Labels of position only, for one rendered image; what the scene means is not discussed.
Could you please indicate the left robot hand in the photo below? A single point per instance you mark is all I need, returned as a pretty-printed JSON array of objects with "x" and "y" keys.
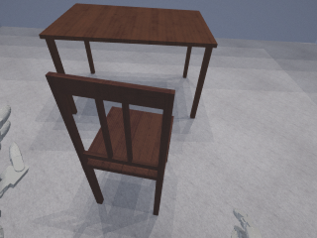
[{"x": 17, "y": 170}]

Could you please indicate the right robot hand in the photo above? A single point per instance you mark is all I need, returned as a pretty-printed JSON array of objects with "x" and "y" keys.
[{"x": 247, "y": 223}]

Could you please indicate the chair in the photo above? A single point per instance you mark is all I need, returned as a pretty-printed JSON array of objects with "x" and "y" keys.
[{"x": 129, "y": 142}]

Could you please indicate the table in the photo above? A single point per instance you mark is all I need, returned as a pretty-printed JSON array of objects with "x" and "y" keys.
[{"x": 132, "y": 25}]

